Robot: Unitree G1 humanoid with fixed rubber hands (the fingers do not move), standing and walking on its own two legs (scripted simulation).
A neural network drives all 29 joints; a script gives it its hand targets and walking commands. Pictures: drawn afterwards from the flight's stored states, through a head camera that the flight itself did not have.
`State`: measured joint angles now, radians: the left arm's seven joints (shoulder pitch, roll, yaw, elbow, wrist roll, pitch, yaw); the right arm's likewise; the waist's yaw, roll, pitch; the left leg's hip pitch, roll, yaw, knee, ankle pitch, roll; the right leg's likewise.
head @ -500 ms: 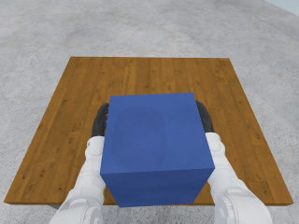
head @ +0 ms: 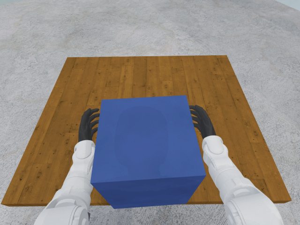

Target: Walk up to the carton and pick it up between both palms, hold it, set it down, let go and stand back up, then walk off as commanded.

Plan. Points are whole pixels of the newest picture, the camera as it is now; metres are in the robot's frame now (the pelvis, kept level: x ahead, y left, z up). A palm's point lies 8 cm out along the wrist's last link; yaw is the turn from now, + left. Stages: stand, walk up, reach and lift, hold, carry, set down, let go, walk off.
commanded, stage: set down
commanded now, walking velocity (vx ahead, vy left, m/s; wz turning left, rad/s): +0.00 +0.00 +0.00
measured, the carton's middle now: (147, 156) +0.31 +0.02 +0.01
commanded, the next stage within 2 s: none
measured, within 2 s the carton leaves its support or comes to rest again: neither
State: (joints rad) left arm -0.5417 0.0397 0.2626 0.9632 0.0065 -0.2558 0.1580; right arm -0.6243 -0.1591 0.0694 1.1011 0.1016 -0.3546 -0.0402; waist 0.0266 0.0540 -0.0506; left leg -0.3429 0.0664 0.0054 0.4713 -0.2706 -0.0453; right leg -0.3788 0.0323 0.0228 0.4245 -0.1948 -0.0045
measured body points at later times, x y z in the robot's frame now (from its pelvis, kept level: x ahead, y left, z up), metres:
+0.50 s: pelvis -0.06 +0.00 +0.00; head -0.05 -0.01 +0.45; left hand +0.25 +0.21 +0.00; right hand +0.28 -0.19 +0.00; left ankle -0.04 +0.14 -0.74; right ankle +0.00 -0.12 -0.74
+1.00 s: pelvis -0.06 +0.00 +0.00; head -0.05 +0.00 +0.45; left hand +0.20 +0.21 -0.02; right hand +0.22 -0.21 -0.02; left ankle -0.04 +0.14 -0.74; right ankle +0.00 -0.12 -0.74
